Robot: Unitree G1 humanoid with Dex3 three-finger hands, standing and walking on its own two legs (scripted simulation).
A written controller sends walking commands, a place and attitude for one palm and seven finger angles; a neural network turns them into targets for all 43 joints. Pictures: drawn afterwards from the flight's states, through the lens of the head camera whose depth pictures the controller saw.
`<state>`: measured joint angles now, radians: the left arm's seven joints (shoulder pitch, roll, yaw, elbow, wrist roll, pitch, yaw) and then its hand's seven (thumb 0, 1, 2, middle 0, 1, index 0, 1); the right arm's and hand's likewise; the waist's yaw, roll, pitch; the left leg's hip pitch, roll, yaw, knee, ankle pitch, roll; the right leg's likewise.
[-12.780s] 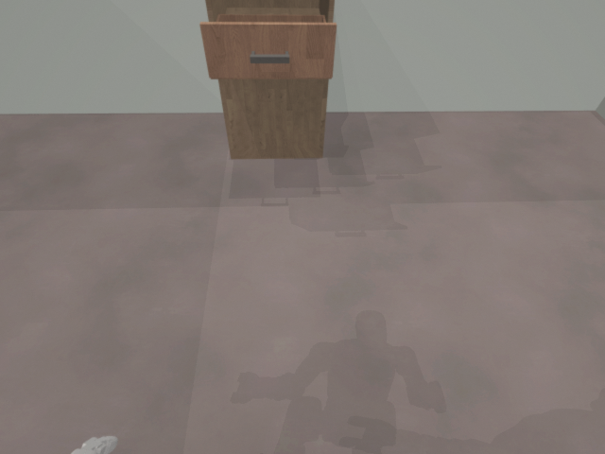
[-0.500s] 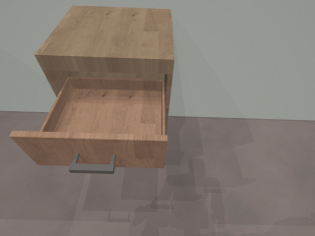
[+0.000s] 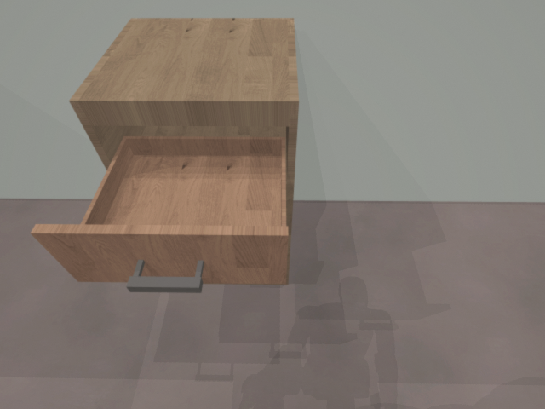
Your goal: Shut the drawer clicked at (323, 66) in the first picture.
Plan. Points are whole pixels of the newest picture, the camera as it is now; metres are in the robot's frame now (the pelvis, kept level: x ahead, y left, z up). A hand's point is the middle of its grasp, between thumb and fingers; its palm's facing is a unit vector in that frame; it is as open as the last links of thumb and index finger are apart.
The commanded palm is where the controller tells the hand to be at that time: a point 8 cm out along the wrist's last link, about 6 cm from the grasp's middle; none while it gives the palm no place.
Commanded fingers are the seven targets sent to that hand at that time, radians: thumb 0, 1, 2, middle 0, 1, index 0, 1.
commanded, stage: look again from close up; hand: left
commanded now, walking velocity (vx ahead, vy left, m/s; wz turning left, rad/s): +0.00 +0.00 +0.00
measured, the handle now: (167, 274) +0.35 +0.22 -0.08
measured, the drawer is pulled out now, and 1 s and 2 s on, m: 0.30 0.30 0.30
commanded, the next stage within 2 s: raise the hand and make a fist in 0.46 s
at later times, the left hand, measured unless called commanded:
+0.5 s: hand out of the picture +0.00 +0.15 -0.17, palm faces +0.03 -0.98 -0.20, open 7.3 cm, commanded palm none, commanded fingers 0.00 0.90 0.90 -0.20 -0.30 -0.20 -0.30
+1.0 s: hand (179, 408) +0.14 +0.14 -0.06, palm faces +0.05 -1.00 +0.02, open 5.8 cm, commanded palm +0.12 +0.21 -0.04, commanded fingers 0.00 0.90 0.90 -0.66 -0.80 -0.66 -0.80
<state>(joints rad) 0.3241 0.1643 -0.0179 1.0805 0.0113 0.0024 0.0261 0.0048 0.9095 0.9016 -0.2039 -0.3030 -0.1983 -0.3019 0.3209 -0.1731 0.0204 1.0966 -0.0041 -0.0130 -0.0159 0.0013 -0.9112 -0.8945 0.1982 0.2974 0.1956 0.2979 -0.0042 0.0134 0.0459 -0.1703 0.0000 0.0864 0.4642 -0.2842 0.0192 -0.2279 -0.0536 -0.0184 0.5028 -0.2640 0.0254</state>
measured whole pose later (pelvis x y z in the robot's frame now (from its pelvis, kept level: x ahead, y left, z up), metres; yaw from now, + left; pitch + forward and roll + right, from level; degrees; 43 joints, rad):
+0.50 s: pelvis +0.01 -0.02 +0.00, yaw +0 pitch -1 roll +1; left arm 0.29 0.14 -0.01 1.11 0.01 -0.01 0.04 0.01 0.92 0.90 -0.20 -0.30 -0.20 -0.30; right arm 0.28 -0.14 0.02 1.14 0.00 -0.02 -0.03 0.00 -0.91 -0.89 0.20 0.30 0.20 0.30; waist 0.00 0.01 0.04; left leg -0.12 0.02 0.07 0.42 -0.27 -0.01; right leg -0.18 -0.03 -0.04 0.47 -0.27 0.00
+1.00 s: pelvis -0.03 -0.03 -0.08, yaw +3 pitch +11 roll +1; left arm 0.47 0.15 0.11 0.08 -0.22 -0.49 -0.29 0.01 0.91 0.90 -0.48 -0.60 -0.47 -0.60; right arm 0.12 -0.28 -0.08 0.45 0.03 -0.25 -0.01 0.01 -0.91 -0.90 0.20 0.30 0.19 0.30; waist 0.02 -0.05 -0.14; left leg -0.80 0.04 0.01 1.12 -0.52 -0.03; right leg -0.82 -0.05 -0.07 1.13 -0.50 -0.02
